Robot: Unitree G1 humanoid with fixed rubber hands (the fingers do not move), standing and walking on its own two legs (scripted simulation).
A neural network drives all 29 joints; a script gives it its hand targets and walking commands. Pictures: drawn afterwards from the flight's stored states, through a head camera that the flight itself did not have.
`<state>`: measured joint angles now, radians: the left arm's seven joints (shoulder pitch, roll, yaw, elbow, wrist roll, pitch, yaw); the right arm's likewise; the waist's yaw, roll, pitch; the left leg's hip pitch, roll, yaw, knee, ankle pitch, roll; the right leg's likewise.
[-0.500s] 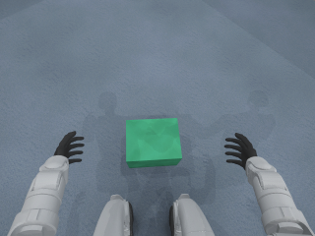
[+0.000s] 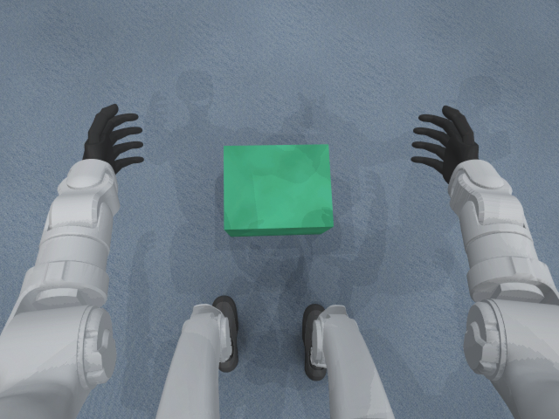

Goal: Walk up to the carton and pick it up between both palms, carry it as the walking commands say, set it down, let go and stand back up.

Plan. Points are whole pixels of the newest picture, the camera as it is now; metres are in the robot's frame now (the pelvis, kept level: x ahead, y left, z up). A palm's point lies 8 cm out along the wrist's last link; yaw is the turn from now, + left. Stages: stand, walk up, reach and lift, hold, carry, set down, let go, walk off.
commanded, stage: reach and lift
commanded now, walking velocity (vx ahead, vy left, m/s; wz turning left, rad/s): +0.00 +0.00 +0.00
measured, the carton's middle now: (276, 193) +0.51 -0.02 -0.57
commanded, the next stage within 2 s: none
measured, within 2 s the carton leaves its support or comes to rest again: neither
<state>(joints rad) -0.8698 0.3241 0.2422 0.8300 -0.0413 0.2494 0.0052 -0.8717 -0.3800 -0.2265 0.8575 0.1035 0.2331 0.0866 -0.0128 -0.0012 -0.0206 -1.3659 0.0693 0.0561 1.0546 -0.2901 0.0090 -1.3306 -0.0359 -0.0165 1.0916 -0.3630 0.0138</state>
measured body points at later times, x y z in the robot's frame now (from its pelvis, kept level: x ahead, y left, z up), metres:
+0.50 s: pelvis +0.01 -0.01 -0.02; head +0.33 -0.01 +0.29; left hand +0.53 +0.23 -0.13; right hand +0.56 -0.23 -0.12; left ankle +0.09 +0.12 -0.63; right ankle +0.06 -0.13 -0.63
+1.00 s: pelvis -0.03 -0.01 -0.15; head +0.32 -0.01 +0.13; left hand +0.53 +0.23 -0.27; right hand +0.55 -0.24 -0.26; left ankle +0.09 +0.12 -0.63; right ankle +0.06 -0.13 -0.63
